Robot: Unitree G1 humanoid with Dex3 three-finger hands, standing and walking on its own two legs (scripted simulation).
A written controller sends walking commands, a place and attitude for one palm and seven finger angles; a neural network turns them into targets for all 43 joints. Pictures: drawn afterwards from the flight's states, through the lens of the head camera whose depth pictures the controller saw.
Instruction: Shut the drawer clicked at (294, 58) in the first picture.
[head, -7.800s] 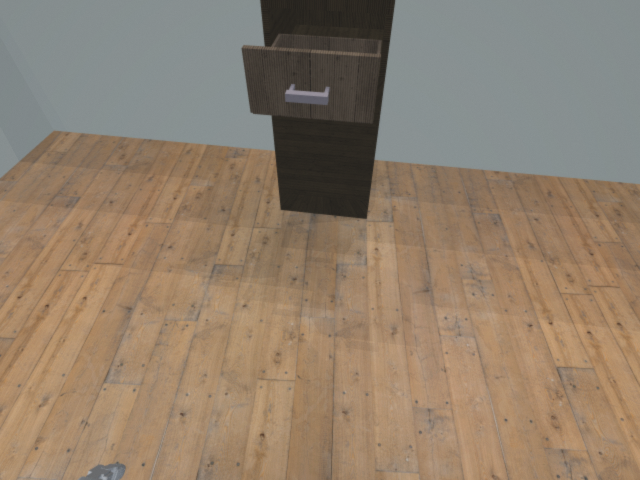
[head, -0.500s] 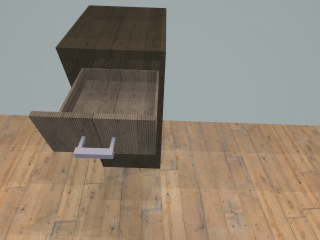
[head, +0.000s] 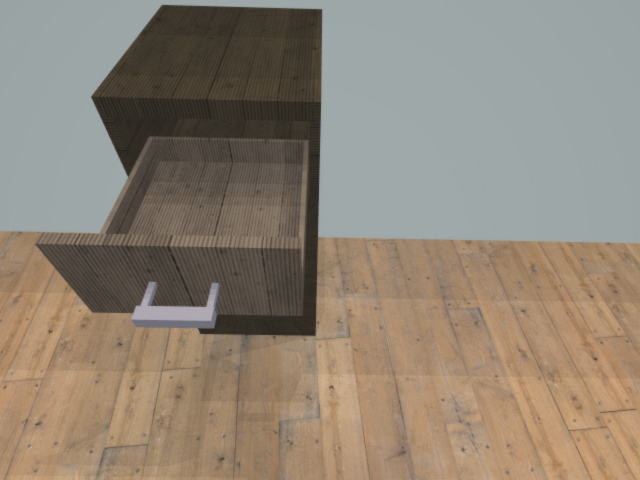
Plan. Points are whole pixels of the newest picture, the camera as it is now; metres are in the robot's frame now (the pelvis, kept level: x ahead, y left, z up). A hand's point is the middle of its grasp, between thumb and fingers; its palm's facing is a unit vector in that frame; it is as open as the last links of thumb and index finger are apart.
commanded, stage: shuffle to correct the standing spot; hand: left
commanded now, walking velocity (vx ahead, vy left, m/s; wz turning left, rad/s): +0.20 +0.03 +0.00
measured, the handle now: (179, 303) +0.35 +0.23 -0.02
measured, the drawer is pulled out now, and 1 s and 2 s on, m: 0.30 0.30 0.30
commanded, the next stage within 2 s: come to a stop and stand still in 0.12 s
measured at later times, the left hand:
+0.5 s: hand out of the picture +0.06 +0.19 -0.18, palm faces +0.04 -0.98 -0.19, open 7.3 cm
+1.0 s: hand out of the picture +0.07 +0.16 -0.17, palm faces +0.02 -0.98 -0.20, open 7.3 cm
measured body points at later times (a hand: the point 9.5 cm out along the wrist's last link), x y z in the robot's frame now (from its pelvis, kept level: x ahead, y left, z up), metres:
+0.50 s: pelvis +0.06 +0.02 -0.01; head +0.09 +0.03 +0.44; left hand +0.06 +0.24 -0.17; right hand +0.06 -0.19 -0.17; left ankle +0.02 +0.08 -0.74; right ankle +0.04 -0.12 -0.74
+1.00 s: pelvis +0.00 -0.01 -0.01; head -0.01 -0.01 +0.44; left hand +0.07 +0.22 -0.15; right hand +0.05 -0.25 -0.15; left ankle +0.02 +0.08 -0.74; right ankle +0.04 -0.12 -0.74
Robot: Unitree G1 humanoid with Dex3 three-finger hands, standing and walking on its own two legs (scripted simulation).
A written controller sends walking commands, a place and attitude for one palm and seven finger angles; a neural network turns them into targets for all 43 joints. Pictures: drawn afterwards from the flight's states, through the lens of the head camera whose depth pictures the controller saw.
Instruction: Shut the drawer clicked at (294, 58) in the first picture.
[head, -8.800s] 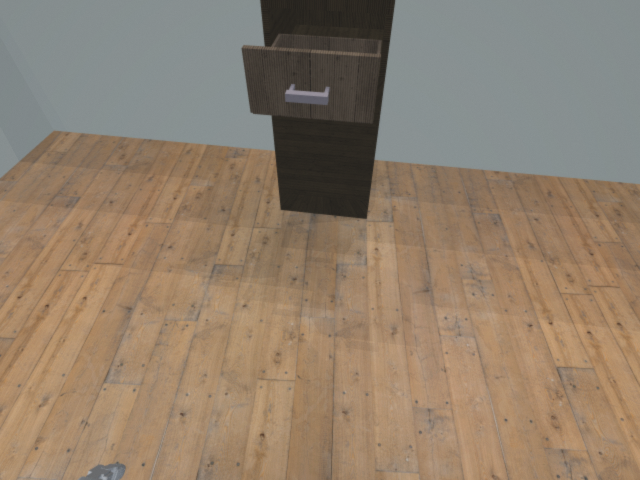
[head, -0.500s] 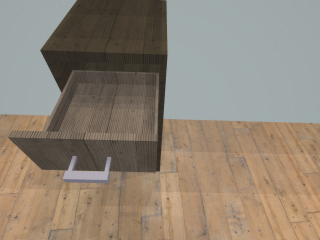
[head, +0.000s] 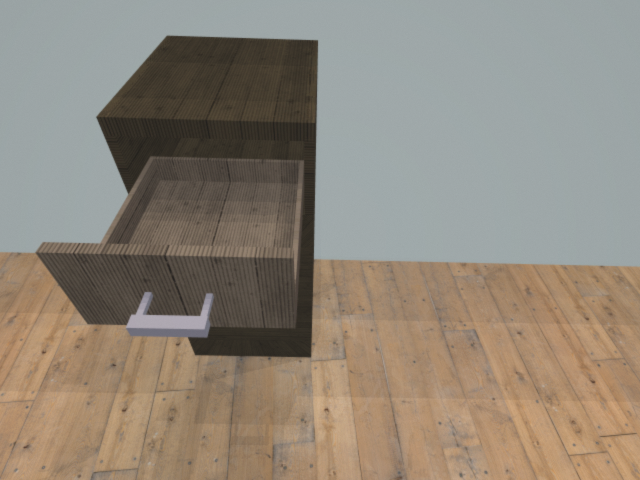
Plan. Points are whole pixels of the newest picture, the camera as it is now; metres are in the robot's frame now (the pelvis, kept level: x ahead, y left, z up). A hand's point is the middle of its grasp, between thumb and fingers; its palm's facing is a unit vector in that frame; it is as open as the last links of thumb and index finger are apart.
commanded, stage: come to a stop and stand still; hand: left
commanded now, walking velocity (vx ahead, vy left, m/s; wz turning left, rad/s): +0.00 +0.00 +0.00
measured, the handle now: (173, 313) +0.35 +0.23 -0.01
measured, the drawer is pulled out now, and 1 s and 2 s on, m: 0.30 0.30 0.30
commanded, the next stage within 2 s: look again from close up in 0.26 s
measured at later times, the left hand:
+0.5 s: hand out of the picture -0.06 +0.16 -0.18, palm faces +0.05 -0.99 -0.12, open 7.4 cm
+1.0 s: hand out of the picture -0.01 +0.17 -0.17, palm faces +0.04 -0.99 -0.14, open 7.3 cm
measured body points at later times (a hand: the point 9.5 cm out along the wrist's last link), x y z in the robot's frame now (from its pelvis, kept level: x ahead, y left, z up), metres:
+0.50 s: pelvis -0.01 +0.01 +0.00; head -0.02 +0.03 +0.45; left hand -0.06 +0.21 -0.16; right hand -0.05 -0.20 -0.15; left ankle +0.02 +0.09 -0.74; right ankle +0.03 -0.11 -0.74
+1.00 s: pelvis +0.01 +0.02 +0.01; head +0.00 +0.03 +0.46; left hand -0.01 +0.22 -0.16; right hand +0.00 -0.19 -0.15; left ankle +0.02 +0.10 -0.74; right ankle +0.03 -0.11 -0.74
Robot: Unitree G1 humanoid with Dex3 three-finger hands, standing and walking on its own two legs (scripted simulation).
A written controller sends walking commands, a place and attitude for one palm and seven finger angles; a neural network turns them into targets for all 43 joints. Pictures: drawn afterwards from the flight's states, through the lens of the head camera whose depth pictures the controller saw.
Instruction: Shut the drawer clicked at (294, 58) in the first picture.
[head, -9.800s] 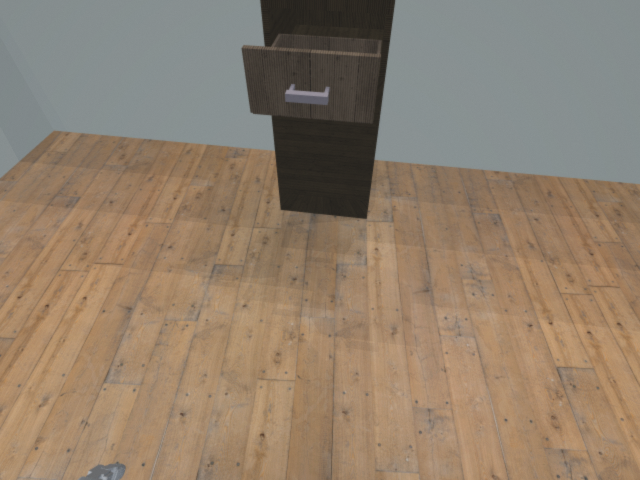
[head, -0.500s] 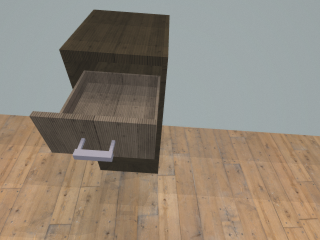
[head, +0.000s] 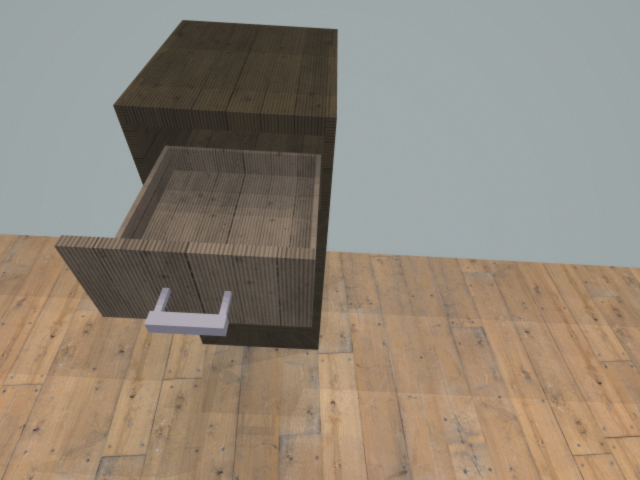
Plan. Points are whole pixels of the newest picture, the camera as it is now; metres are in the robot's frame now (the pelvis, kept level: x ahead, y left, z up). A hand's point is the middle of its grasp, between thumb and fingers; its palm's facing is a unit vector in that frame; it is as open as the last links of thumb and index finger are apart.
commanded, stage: shuffle to correct the standing spot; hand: left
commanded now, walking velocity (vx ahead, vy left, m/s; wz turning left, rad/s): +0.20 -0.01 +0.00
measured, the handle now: (191, 310) +0.35 +0.21 -0.02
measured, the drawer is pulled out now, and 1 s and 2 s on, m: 0.30 0.30 0.30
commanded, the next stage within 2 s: come to a stop and stand still in 0.10 s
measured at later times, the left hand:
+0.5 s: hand out of the picture +0.04 +0.14 -0.18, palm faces +0.04 -0.99 -0.16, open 7.3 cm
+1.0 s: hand out of the picture +0.08 +0.17 -0.16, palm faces -0.01 -0.97 -0.26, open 7.4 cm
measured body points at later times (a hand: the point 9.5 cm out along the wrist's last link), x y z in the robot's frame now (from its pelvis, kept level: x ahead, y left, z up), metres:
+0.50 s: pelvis +0.05 -0.01 +0.00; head +0.07 -0.01 +0.45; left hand +0.03 +0.19 -0.17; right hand +0.05 -0.23 -0.16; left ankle +0.01 +0.07 -0.74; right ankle +0.03 -0.13 -0.74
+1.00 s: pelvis +0.01 -0.02 -0.01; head +0.00 -0.03 +0.44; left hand +0.08 +0.22 -0.14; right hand +0.07 -0.26 -0.15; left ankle +0.01 +0.07 -0.74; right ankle +0.02 -0.13 -0.74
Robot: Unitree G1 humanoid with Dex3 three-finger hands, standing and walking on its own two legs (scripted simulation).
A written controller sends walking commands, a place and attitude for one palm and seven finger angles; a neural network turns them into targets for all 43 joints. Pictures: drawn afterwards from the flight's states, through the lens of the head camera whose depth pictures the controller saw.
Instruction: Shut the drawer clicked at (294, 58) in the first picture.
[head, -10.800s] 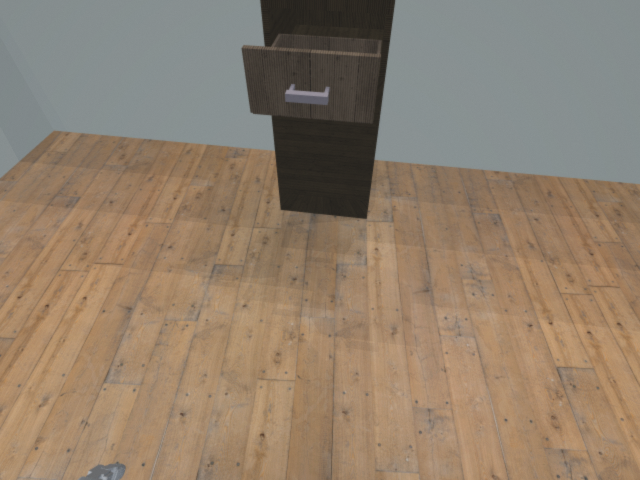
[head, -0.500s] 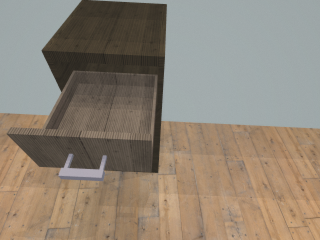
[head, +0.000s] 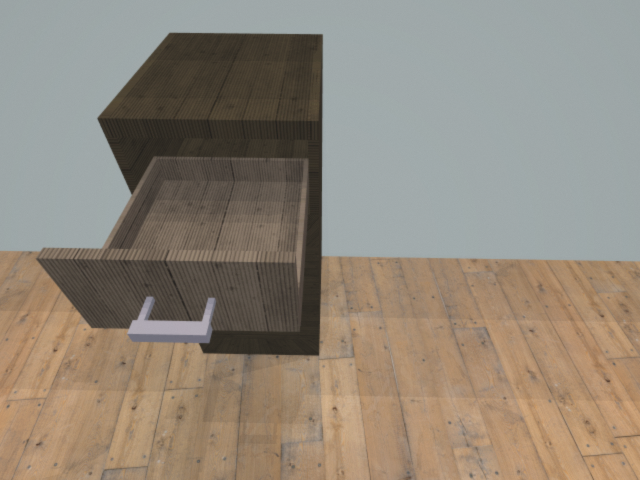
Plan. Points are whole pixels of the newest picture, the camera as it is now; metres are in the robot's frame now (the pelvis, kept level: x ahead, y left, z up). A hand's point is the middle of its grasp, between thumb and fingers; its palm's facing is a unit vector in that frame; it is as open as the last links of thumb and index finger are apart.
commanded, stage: come to a stop and stand still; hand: left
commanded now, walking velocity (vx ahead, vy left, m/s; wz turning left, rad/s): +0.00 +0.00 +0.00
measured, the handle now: (175, 318) +0.34 +0.23 -0.01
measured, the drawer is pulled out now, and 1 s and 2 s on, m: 0.30 0.30 0.30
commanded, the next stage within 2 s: look again from close up in 0.22 s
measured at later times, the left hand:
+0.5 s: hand out of the picture -0.03 +0.18 -0.17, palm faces +0.00 -0.98 -0.18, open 7.3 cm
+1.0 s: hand out of the picture +0.01 +0.19 -0.16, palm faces +0.08 -0.97 -0.21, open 7.2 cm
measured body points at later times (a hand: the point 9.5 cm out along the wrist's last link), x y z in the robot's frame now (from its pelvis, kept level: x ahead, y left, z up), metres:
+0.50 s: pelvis -0.01 +0.01 +0.01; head +0.00 +0.02 +0.46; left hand -0.03 +0.23 -0.15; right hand -0.03 -0.20 -0.16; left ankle +0.01 +0.09 -0.73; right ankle +0.02 -0.11 -0.73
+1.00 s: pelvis +0.00 +0.02 +0.00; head +0.00 +0.02 +0.45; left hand +0.01 +0.24 -0.14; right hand +0.00 -0.20 -0.15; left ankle +0.01 +0.10 -0.73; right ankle +0.02 -0.11 -0.73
